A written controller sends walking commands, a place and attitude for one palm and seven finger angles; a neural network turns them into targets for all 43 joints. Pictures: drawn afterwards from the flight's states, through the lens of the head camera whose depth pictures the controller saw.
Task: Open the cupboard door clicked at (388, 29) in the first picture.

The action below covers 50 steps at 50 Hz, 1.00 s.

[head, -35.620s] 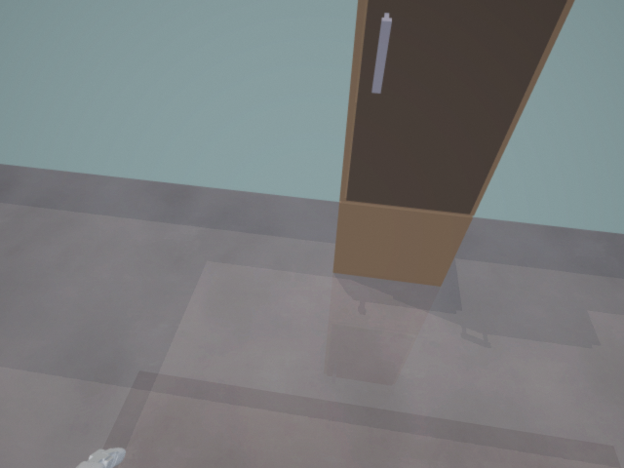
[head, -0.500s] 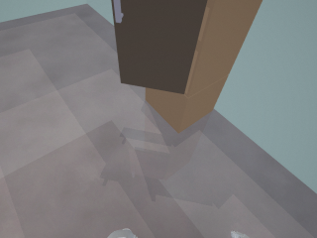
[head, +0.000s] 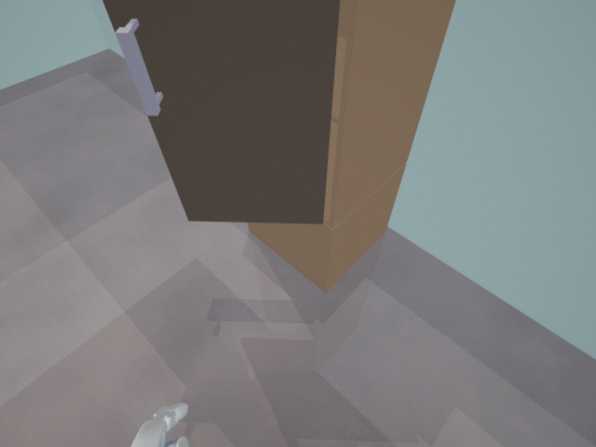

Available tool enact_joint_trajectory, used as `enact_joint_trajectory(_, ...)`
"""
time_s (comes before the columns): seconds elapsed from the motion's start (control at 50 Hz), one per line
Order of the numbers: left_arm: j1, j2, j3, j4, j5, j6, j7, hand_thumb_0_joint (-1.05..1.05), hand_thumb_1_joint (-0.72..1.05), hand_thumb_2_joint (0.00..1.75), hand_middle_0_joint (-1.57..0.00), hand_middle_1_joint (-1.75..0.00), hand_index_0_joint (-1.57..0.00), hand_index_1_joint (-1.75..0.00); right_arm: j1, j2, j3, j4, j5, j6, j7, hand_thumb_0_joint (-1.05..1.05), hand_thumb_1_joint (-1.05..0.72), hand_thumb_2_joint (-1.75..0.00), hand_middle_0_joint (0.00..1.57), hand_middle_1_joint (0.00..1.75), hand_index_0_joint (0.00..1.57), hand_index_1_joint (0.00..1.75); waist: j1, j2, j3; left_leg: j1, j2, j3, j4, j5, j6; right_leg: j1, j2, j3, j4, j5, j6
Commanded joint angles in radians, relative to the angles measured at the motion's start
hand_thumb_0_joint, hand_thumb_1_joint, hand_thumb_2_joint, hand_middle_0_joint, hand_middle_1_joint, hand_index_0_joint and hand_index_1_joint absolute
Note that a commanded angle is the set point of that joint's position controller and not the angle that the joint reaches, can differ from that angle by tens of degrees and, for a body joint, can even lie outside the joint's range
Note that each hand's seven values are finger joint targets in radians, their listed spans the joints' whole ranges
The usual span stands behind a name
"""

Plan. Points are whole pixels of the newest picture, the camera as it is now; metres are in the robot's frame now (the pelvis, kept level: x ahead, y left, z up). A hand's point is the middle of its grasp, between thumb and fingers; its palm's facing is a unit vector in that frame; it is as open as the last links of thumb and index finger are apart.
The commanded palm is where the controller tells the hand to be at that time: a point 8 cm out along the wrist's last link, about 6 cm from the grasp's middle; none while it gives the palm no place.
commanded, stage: take the last steps up to it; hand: left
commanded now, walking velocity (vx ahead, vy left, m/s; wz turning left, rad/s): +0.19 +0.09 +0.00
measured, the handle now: (143, 69) +0.70 +0.28 +0.14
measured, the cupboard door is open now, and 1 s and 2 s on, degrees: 41 41 41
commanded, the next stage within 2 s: come to a stop and stand still in 0.08 s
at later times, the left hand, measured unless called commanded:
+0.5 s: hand out of the picture +0.12 +0.26 -0.17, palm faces +0.03 -0.98 -0.20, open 7.3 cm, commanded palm none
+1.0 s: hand out of the picture +0.13 +0.20 -0.17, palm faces -0.02 -0.98 -0.18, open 7.2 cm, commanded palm none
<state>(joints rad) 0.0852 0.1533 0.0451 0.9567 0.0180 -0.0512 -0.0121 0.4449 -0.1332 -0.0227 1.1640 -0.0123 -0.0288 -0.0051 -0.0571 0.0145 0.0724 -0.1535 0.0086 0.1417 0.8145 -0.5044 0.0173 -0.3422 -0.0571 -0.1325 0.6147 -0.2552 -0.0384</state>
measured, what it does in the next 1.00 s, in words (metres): steps on the spot: left foot, then right foot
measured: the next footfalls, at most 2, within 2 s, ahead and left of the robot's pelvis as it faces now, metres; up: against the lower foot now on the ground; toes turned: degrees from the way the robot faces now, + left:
left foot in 0.28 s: +0.21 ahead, +0.16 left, +0.00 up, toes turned +6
right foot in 0.74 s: +0.09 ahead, -0.10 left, +0.00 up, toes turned -7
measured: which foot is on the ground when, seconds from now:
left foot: up 0.00-0.26, down 0.28-0.74, up 0.76-0.92, down 0.94-1.00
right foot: down 0.00-0.30, up 0.32-0.72, down 0.74-1.00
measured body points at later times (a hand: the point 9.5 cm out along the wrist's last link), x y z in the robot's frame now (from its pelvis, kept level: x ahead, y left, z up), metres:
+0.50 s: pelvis +0.11 +0.07 +0.01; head +0.15 +0.09 +0.46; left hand +0.12 +0.32 -0.16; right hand +0.23 -0.16 -0.12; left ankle +0.17 +0.16 -0.73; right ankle +0.04 -0.06 -0.65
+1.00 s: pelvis +0.08 +0.03 +0.01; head +0.10 +0.04 +0.46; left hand +0.14 +0.26 -0.15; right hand +0.05 -0.21 -0.14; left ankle +0.09 +0.14 -0.73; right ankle +0.05 -0.10 -0.73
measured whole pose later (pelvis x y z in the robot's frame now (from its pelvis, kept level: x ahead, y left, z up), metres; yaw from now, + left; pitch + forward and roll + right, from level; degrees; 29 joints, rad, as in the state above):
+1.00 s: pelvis +0.08 +0.03 +0.01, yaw -2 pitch +1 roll -1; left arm 0.22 0.17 0.03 1.07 0.00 0.02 0.03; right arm 0.30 -0.18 -0.05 1.11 -0.01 0.02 -0.03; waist -0.03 -0.01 0.02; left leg -0.27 0.03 0.04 0.55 -0.29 0.00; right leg -0.21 -0.03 -0.08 0.51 -0.30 0.02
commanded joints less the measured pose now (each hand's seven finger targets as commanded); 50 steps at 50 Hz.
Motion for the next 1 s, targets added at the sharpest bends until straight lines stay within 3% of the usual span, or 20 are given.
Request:
enact_joint_trajectory(0.0, 0.239, 0.164, 0.042, 0.022, -0.009, -0.002, 0.035, 0.0, 0.9, 0.9, -0.2, -0.3, -0.2, -0.3, -0.138, -0.088, -0.025, -0.13, -0.001, -0.014, -0.002, 0.0, -0.9, -0.9, 0.2, 0.3, 0.2, 0.3, 0.107, -0.085, -0.013, -0.455, 0.101, -0.147, 0.329, 0.07, -0.028, 0.277, -0.339, 0.371, -0.369, 0.286, -0.17)
enact_joint_trajectory(0.08, 0.213, 0.119, 0.027, 0.042, -0.002, -0.029, 0.029, 0.0, 0.9, 0.9, -0.2, -0.3, -0.2, -0.3, -0.069, -0.029, -0.019, -0.111, -0.004, 0.006, 0.014, 0.0, -0.9, -0.9, 0.2, 0.3, 0.2, 0.3, 0.048, -0.14, -0.074, -0.307, 0.098, -0.086, 0.085, 0.18, -0.061, 0.195, -0.244, 0.147, -0.377, 0.432, -0.116)
enact_joint_trajectory(0.16, 0.225, 0.148, 0.039, 0.066, 0.005, -0.028, 0.021, 0.0, 0.9, 0.9, -0.2, -0.3, -0.2, -0.3, -0.139, -0.02, -0.022, -0.141, -0.005, -0.003, 0.027, 0.0, -0.9, -0.9, 0.2, 0.3, 0.2, 0.3, 0.068, -0.141, -0.082, -0.22, 0.055, -0.04, -0.149, 0.255, -0.066, 0.179, -0.219, 0.131, -0.344, 0.336, -0.1)
enact_joint_trajectory(0.22, 0.191, 0.13, 0.019, 0.079, -0.002, -0.003, 0.031, 0.0, 0.9, 0.9, -0.2, -0.3, -0.2, -0.3, -0.099, -0.064, -0.018, -0.118, -0.008, -0.012, 0.009, 0.0, -0.9, -0.9, 0.2, 0.3, 0.2, 0.3, 0.03, -0.108, -0.086, 0.012, 0.039, -0.043, -0.37, 0.507, -0.065, 0.083, -0.135, 0.066, -0.187, 0.355, -0.016)
enact_joint_trajectory(0.26, 0.263, 0.08, -0.005, 0.084, -0.011, 0.018, 0.042, 0.0, 0.9, 0.9, -0.2, -0.3, -0.2, -0.3, -0.064, -0.189, -0.036, -0.117, -0.003, -0.019, -0.015, 0.0, -0.9, -0.9, 0.2, 0.3, 0.2, 0.3, 0.038, 0.136, -0.201, 0.147, 0.278, -0.249, -0.347, 1.022, 0.04, 0.026, -0.04, 0.029, -0.05, -0.034, 0.069)
enact_joint_trajectory(0.28, 0.282, 0.077, -0.007, 0.092, -0.014, 0.034, 0.05, 0.0, 0.9, 0.9, -0.2, -0.3, -0.2, -0.3, -0.083, -0.224, -0.04, -0.123, -0.002, -0.007, -0.025, 0.0, -0.9, -0.9, 0.2, 0.3, 0.2, 0.3, 0.032, 0.163, -0.183, 0.081, 0.349, -0.281, -0.391, 1.092, 0.106, 0.064, -0.02, 0.043, 0.041, -0.259, 0.08)
enact_joint_trajectory(0.34, 0.279, 0.107, 0.001, 0.099, -0.008, 0.084, 0.051, 0.0, 0.9, 0.9, -0.2, -0.3, -0.2, -0.3, -0.156, -0.231, -0.042, -0.148, -0.007, 0.019, -0.053, 0.0, -0.9, -0.9, 0.2, 0.3, 0.2, 0.3, 0.03, 0.223, -0.095, -0.009, 0.371, -0.29, -0.427, 1.215, 0.154, -0.004, -0.009, 0.108, 0.339, -0.361, 0.08)
enact_joint_trajectory(0.44, 0.262, 0.13, 0.035, 0.051, -0.003, 0.113, 0.039, 0.0, 0.9, 0.9, -0.2, -0.3, -0.2, -0.3, -0.232, -0.25, -0.062, -0.19, -0.007, 0.039, -0.066, 0.0, -0.9, -0.9, 0.2, 0.3, 0.2, 0.3, 0.045, 0.076, -0.17, 0.016, 0.378, -0.253, -0.424, 0.944, 0.188, -0.117, 0.017, 0.17, 0.537, -0.267, 0.081)
enact_joint_trajectory(0.5, 0.247, 0.124, 0.042, 0.016, 0.0, 0.121, 0.029, 0.0, 0.9, 0.9, -0.2, -0.3, -0.2, -0.3, -0.275, -0.244, -0.069, -0.203, -0.009, 0.038, -0.062, 0.0, -0.9, -0.9, 0.2, 0.3, 0.2, 0.3, 0.052, 0.11, -0.186, -0.007, 0.372, -0.248, -0.467, 0.699, 0.171, -0.12, 0.017, 0.171, 0.492, -0.235, 0.084)
enact_joint_trajectory(0.6, 0.229, 0.097, 0.035, -0.006, 0.006, 0.115, 0.017, 0.0, 0.9, 0.9, -0.2, -0.3, -0.2, -0.3, -0.279, -0.252, -0.079, -0.197, -0.023, 0.044, -0.04, 0.0, -0.9, -0.9, 0.2, 0.3, 0.2, 0.3, 0.045, 0.159, -0.142, -0.122, 0.341, -0.255, -0.557, 0.28, 0.125, 0.03, 0.016, 0.092, 0.196, -0.228, 0.057)
enact_joint_trajectory(0.66, 0.314, 0.099, 0.034, 0.026, 0.006, 0.102, 0.017, 0.0, 0.9, 0.9, -0.2, -0.3, -0.2, -0.3, -0.292, -0.246, -0.086, -0.197, -0.018, 0.054, -0.028, 0.0, -0.9, -0.9, 0.2, 0.3, 0.2, 0.3, 0.084, 0.12, -0.079, -0.257, 0.262, -0.202, -0.53, 0.125, 0.064, 0.211, 0.042, 0.033, -0.094, -0.068, 0.037)
enact_joint_trajectory(0.68, 0.342, 0.126, 0.038, 0.033, 0.01, 0.098, 0.021, 0.0, 0.9, 0.9, -0.2, -0.3, -0.2, -0.3, -0.277, -0.22, -0.084, -0.197, -0.011, 0.059, -0.024, 0.0, -0.9, -0.9, 0.2, 0.3, 0.2, 0.3, 0.092, 0.032, -0.082, -0.309, 0.198, -0.164, -0.465, 0.078, 0.025, 0.273, 0.008, 0.083, -0.22, -0.054, 0.021)
enact_joint_trajectory(0.7, 0.326, 0.194, 0.046, 0.021, 0.021, 0.088, 0.029, 0.0, 0.9, 0.9, -0.2, -0.3, -0.2, -0.3, -0.269, -0.155, -0.073, -0.207, -0.001, 0.065, -0.019, 0.0, -0.9, -0.9, 0.2, 0.3, 0.2, 0.3, 0.088, -0.185, -0.046, -0.36, 0.079, -0.078, -0.278, 0.019, -0.034, 0.203, -0.167, 0.33, -0.391, -0.213, -0.048)
enact_joint_trajectory(0.72, 0.23, 0.247, 0.045, -0.014, 0.021, 0.084, 0.035, 0.0, 0.9, 0.9, -0.2, -0.3, -0.2, -0.3, -0.297, -0.12, -0.061, -0.23, 0.001, 0.071, -0.007, 0.0, -0.9, -0.9, 0.2, 0.3, 0.2, 0.3, 0.081, -0.323, 0.001, -0.338, 0.024, -0.06, -0.093, -0.009, -0.051, 0.034, -0.297, 0.441, -0.495, -0.344, -0.12)
enact_joint_trajectory(0.76, 0.1, 0.215, 0.032, -0.045, 0.017, 0.071, 0.041, 0.0, 0.9, 0.9, -0.2, -0.3, -0.2, -0.3, -0.281, -0.108, -0.059, -0.228, 0.0, 0.074, 0.006, 0.0, -0.9, -0.9, 0.2, 0.3, 0.2, 0.3, 0.038, -0.188, -0.003, -0.245, 0.033, -0.114, 0.046, 0.043, -0.028, -0.098, -0.262, 0.346, -0.472, -0.313, -0.125)
enact_joint_trajectory(0.8, 0.078, 0.172, 0.019, -0.028, 0.009, 0.057, 0.041, 0.0, 0.9, 0.9, -0.2, -0.3, -0.2, -0.3, -0.22, -0.108, -0.053, -0.182, -0.004, 0.074, 0.001, 0.0, -0.9, -0.9, 0.2, 0.3, 0.2, 0.3, 0.02, -0.221, -0.001, -0.237, 0.035, -0.112, 0.061, 0.121, -0.031, -0.019, -0.183, 0.241, -0.392, -0.05, -0.096)
enact_joint_trajectory(0.88, 0.144, 0.155, 0.008, 0.034, -0.002, 0.045, 0.04, 0.0, 0.9, 0.9, -0.2, -0.3, -0.2, -0.3, -0.156, -0.085, -0.034, -0.138, -0.002, 0.046, -0.011, 0.0, -0.9, -0.9, 0.2, 0.3, 0.2, 0.3, 0.029, -0.123, -0.062, -0.09, 0.029, -0.091, -0.321, 0.252, -0.043, 0.108, -0.155, 0.19, -0.229, 0.199, -0.064)
enact_joint_trajectory(0.92, 0.213, 0.105, -0.005, 0.059, -0.019, 0.046, 0.034, 0.0, 0.9, 0.9, -0.2, -0.3, -0.2, -0.3, -0.144, -0.146, -0.027, -0.118, -0.009, 0.015, -0.026, 0.0, -0.9, -0.9, 0.2, 0.3, 0.2, 0.3, 0.07, 0.108, -0.104, -0.025, 0.168, -0.269, -0.43, 0.572, 0.018, 0.11, -0.056, 0.134, -0.138, 0.14, 0.022)
enact_joint_trajectory(0.94, 0.217, 0.096, -0.008, 0.069, -0.02, 0.049, 0.036, 0.0, 0.9, 0.9, -0.2, -0.3, -0.2, -0.3, -0.153, -0.173, -0.026, -0.118, -0.008, 0.014, -0.035, 0.0, -0.9, -0.9, 0.2, 0.3, 0.2, 0.3, 0.077, 0.119, -0.11, -0.075, 0.206, -0.279, -0.454, 0.559, 0.041, 0.175, -0.036, 0.116, -0.162, 0.065, 0.039)
enact_joint_trajectory(0.98, 0.199, 0.098, -0.007, 0.088, -0.013, 0.052, 0.034, 0.0, 0.9, 0.9, -0.2, -0.3, -0.2, -0.3, -0.174, -0.155, -0.02, -0.1, -0.007, 0.012, -0.036, 0.0, -0.9, -0.9, 0.2, 0.3, 0.2, 0.3, 0.083, 0.062, -0.062, -0.124, 0.156, -0.244, -0.458, 0.495, 0.017, 0.199, -0.04, 0.127, -0.204, 0.118, 0.034)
